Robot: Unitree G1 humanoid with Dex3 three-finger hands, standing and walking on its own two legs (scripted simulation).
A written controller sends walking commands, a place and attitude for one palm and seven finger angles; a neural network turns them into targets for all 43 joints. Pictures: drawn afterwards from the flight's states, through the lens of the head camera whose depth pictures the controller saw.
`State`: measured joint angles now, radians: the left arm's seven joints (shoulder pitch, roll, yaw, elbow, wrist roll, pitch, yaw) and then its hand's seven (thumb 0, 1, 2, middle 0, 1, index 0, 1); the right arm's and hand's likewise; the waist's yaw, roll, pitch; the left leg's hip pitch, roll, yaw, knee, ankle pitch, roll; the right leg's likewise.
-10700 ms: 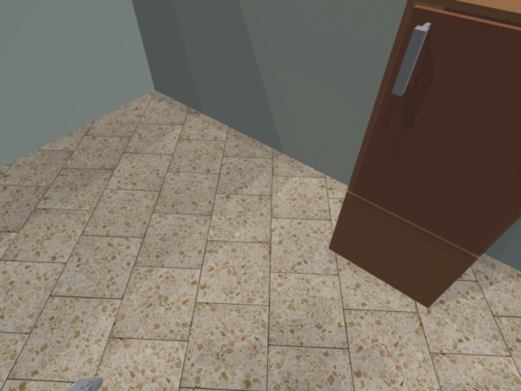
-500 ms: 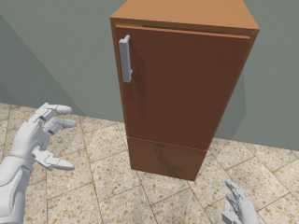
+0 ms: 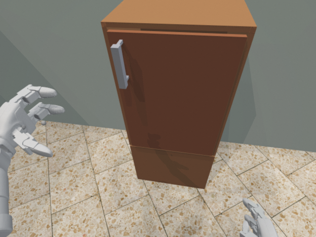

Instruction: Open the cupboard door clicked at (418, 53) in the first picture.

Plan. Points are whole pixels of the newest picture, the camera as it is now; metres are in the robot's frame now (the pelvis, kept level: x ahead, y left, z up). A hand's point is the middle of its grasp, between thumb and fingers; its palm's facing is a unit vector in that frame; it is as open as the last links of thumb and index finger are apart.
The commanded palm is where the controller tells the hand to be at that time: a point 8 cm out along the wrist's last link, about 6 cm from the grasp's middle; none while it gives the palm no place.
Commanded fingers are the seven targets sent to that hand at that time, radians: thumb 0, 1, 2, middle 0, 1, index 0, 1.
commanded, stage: raise the hand with hooked fingers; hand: left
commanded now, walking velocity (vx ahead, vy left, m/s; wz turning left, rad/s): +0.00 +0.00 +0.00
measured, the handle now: (121, 64) +0.59 +0.17 +0.15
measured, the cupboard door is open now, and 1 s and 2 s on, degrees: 0 0 0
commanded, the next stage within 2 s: move the hooked fingers beside the handle in 0.34 s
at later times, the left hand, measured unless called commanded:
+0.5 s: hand (39, 128) +0.29 +0.29 +0.17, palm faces -0.01 -1.00 -0.09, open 14.0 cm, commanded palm +0.27 +0.33 +0.18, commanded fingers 0.00 -0.50 0.30 -0.30 -1.20 -0.30 -1.20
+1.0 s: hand (70, 104) +0.37 +0.25 +0.17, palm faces -0.05 -1.00 -0.06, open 14.0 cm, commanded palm +0.35 +0.30 +0.17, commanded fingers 0.00 -0.50 0.30 -0.30 -1.20 -0.30 -1.20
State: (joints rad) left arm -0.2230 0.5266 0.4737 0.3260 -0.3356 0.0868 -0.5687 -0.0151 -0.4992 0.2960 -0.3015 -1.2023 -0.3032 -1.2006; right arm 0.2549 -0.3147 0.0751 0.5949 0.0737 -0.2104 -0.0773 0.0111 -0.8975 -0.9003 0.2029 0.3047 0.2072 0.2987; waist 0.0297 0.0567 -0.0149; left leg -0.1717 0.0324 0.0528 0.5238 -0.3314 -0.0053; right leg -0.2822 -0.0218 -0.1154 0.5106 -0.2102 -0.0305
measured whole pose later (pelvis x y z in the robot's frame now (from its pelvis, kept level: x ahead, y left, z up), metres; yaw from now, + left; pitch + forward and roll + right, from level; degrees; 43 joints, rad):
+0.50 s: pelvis +0.00 +0.01 +0.00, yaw +0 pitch -2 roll +0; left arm -0.21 0.50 0.46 0.31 -0.32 0.07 -0.55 -0.02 -0.50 0.30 -0.30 -1.20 -0.30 -1.20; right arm 0.25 -0.29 0.10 0.59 0.07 -0.22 -0.09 0.01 -0.90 -0.90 0.20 0.30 0.21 0.30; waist 0.04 0.05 0.00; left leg -0.16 0.02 0.05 0.50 -0.32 0.01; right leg -0.26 -0.03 -0.12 0.48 -0.19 -0.02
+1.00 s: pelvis +0.01 +0.01 +0.00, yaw +0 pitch +1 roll +0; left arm -0.45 0.47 0.37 0.51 -0.25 0.06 -0.46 -0.02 -0.50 0.30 -0.30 -1.20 -0.30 -1.20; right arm 0.27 -0.30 0.08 0.61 0.07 -0.18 -0.09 0.01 -0.90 -0.90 0.20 0.30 0.21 0.30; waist 0.01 0.04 -0.01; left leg -0.18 0.01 0.06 0.48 -0.31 0.01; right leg -0.30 -0.04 -0.10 0.48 -0.19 -0.02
